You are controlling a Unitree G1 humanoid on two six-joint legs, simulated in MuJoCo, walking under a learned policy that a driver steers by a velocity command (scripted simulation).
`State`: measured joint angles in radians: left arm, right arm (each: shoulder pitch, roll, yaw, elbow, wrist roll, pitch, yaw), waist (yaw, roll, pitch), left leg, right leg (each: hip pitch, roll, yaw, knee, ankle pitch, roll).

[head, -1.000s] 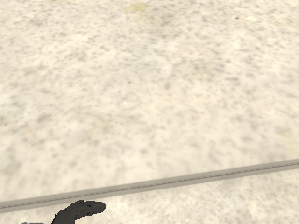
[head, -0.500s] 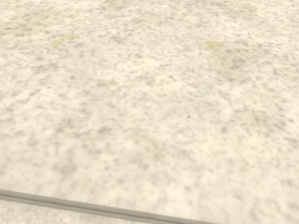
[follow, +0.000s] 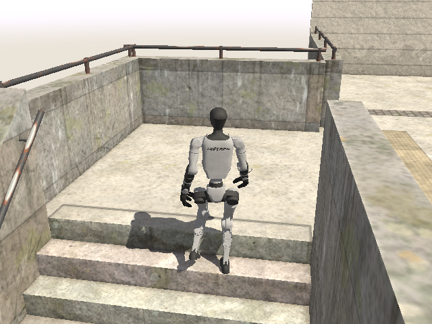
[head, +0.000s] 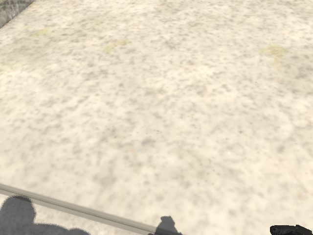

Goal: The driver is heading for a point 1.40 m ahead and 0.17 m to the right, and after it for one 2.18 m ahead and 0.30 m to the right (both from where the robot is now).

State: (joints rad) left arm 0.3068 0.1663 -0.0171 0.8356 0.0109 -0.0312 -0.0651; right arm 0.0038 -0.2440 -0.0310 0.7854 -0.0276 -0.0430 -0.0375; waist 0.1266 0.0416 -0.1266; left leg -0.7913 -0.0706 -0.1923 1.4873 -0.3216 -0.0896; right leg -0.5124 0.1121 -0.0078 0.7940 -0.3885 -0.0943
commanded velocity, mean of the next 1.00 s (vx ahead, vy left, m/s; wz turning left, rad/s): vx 0.20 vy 0.00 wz -0.27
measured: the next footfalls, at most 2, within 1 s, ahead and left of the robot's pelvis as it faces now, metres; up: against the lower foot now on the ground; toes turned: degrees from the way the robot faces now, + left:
left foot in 0.32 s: +0.07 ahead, +0.14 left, +0.00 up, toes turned -14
right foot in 0.74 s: +0.36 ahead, -0.10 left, +0.21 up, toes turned -20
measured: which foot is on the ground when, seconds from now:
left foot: up 0.00-0.30, down 0.32-0.78, up 0.80-1.00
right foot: down 0.00-0.34, up 0.36-0.72, down 0.74-1.00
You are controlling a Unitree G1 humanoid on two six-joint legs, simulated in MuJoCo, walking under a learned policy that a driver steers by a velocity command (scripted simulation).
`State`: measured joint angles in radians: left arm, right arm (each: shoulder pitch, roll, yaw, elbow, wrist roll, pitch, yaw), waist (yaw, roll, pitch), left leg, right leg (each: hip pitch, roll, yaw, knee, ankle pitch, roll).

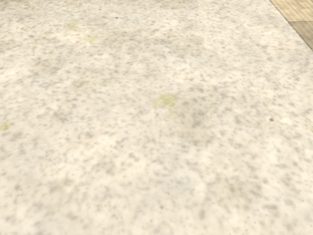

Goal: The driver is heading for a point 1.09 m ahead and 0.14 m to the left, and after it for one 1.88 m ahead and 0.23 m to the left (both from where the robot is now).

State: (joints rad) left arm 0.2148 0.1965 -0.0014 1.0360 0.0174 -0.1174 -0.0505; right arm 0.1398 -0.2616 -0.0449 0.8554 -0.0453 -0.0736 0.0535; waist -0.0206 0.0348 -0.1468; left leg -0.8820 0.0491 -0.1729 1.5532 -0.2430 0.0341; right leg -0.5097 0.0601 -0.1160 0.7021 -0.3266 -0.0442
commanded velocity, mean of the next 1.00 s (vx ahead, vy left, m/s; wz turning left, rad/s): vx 0.31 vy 0.00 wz -0.01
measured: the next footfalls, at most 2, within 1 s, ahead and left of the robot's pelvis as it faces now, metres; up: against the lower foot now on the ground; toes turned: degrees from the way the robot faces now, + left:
left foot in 0.14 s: +0.19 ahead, +0.14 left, +0.00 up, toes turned +3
right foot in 0.96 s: +0.50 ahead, -0.11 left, +0.00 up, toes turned -4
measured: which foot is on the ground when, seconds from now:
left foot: up 0.00-0.12, down 0.14-0.96, up 0.98-1.00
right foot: down 0.00-0.56, up 0.58-0.94, down 0.96-1.00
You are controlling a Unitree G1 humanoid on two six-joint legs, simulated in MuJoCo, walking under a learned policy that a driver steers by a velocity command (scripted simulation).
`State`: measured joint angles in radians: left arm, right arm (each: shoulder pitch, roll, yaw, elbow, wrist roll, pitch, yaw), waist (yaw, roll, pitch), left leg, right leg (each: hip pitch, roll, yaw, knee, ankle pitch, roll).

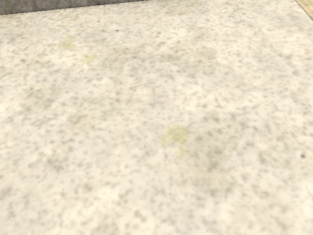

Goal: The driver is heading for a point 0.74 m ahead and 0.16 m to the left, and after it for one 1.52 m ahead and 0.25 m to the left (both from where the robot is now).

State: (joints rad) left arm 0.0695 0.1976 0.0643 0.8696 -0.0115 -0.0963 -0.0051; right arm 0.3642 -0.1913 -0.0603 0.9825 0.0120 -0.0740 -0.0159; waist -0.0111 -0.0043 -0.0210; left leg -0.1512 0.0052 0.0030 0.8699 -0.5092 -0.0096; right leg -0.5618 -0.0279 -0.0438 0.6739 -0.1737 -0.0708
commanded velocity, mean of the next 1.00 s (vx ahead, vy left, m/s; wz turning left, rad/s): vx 0.50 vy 0.00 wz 0.28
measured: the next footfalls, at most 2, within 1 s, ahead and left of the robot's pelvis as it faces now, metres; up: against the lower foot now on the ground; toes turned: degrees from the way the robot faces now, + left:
left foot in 0.56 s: +0.38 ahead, +0.19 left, +0.00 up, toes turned +20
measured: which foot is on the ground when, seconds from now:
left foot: up 0.00-0.54, down 0.56-1.00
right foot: down 0.00-0.54, up 0.56-1.00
